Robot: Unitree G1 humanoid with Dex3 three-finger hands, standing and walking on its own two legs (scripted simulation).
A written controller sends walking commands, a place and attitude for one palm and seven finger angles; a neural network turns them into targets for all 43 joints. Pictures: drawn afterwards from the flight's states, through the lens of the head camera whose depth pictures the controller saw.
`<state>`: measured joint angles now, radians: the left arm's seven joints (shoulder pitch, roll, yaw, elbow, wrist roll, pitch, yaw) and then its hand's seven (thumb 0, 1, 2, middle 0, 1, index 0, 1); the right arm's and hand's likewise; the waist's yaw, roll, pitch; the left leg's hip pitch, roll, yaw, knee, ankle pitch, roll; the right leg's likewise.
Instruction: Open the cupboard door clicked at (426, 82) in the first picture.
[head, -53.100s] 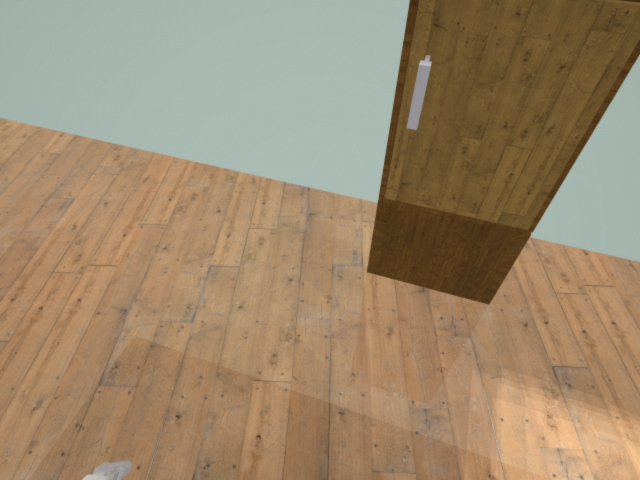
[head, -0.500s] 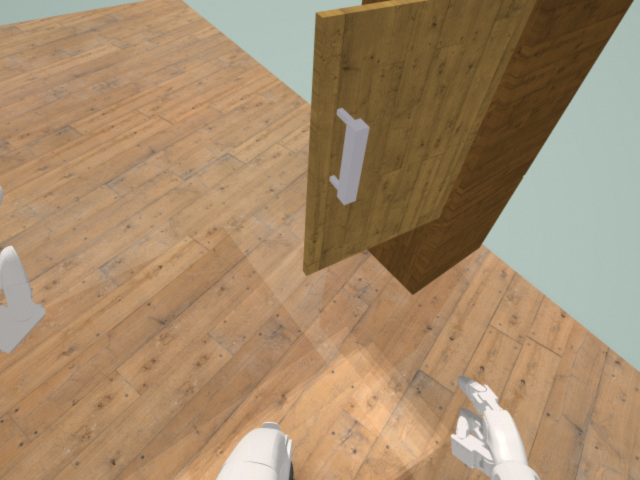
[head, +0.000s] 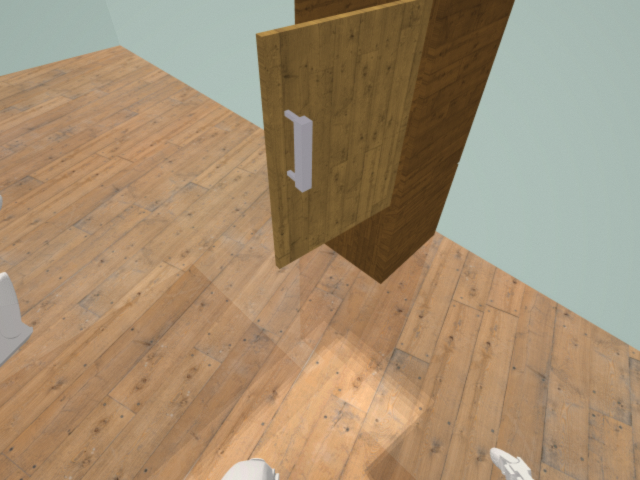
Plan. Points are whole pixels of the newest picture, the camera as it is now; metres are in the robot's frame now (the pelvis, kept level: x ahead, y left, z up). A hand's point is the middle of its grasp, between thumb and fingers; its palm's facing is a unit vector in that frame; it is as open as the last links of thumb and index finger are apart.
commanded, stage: stop stepping back and stand still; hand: left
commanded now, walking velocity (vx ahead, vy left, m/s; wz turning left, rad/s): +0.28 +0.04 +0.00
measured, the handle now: (296, 151) +0.71 +0.11 +0.03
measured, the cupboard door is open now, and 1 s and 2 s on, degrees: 83 83 83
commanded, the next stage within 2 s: let the arm hang, fingers relaxed in 0.20 s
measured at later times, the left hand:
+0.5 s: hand (163, 470) +0.15 +0.21 -0.08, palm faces +0.08 -0.93 -0.36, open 7.4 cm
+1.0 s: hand out of the picture -0.04 +0.20 -0.16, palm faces +0.09 -0.97 -0.25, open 7.4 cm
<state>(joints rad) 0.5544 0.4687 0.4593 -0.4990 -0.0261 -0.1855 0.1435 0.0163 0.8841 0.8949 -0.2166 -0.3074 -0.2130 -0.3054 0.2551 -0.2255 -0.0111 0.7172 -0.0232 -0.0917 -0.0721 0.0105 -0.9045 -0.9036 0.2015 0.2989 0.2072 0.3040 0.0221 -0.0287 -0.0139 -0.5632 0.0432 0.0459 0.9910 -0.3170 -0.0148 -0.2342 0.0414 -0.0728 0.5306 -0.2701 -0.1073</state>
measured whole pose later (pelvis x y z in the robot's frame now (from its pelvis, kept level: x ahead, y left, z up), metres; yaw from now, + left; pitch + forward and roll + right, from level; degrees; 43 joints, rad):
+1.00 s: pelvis -0.02 +0.01 +0.01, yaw +3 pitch -2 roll +0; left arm 0.28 0.17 0.01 1.14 0.00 0.00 0.02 0.01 0.91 0.90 -0.20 -0.30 -0.20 -0.30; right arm 0.30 -0.16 0.00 1.10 -0.03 0.02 -0.02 0.00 -0.91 -0.90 0.20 0.30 0.20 0.30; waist -0.01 0.05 0.06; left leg -0.18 0.02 0.06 0.40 -0.19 0.01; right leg -0.19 0.01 -0.12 0.38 -0.16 -0.06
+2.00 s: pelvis +0.01 +0.01 +0.01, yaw +3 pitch -2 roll +0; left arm 0.16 0.23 0.01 1.15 0.01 -0.02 0.02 0.01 0.91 0.90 -0.20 -0.30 -0.20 -0.30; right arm 0.17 -0.25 0.00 1.14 -0.02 0.00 -0.02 0.00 -0.91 -0.90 0.20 0.30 0.20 0.30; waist -0.01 0.04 0.06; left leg -0.11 0.01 0.08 0.33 -0.19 0.00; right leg -0.14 0.01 -0.10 0.34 -0.18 -0.05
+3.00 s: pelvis +0.02 +0.00 +0.02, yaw +2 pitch -2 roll +0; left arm 0.12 0.28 0.01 1.14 0.00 -0.03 0.02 0.01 0.90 0.89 -0.20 -0.30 -0.20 -0.30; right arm 0.15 -0.31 0.00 1.14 -0.02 0.01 -0.01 0.00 -0.91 -0.90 0.20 0.30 0.21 0.30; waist -0.02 0.04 0.06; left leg -0.06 0.04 0.08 0.29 -0.19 -0.02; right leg -0.08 0.05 -0.10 0.28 -0.17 -0.07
